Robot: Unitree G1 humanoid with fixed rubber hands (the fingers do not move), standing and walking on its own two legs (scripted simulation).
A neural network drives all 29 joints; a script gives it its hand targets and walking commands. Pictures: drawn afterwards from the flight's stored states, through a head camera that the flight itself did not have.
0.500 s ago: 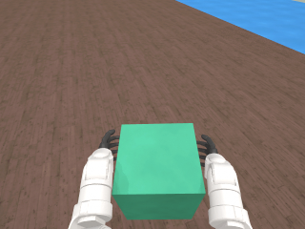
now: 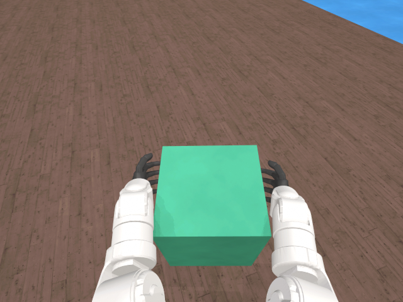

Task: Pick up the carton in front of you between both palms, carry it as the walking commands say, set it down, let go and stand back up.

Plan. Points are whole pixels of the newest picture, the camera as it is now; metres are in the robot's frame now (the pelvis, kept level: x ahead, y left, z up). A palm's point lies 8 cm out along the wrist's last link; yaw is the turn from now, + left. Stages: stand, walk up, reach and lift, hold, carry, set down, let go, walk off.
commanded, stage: set down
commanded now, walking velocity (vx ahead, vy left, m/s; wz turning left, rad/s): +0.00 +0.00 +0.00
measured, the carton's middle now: (210, 210) +0.33 +0.01 -0.04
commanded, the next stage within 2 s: none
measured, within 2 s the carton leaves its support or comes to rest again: neither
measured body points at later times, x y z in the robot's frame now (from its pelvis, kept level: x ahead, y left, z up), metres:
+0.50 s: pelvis -0.03 -0.02 -0.09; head +0.18 -0.01 +0.31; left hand +0.36 +0.19 -0.16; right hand +0.39 -0.11 -0.17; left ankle +0.03 +0.11 -0.73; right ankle +0.04 -0.12 -0.73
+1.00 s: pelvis -0.06 -0.02 -0.23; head +0.19 -0.02 +0.15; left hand +0.37 +0.19 -0.30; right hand +0.43 -0.10 -0.32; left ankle +0.03 +0.11 -0.73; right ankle +0.04 -0.12 -0.73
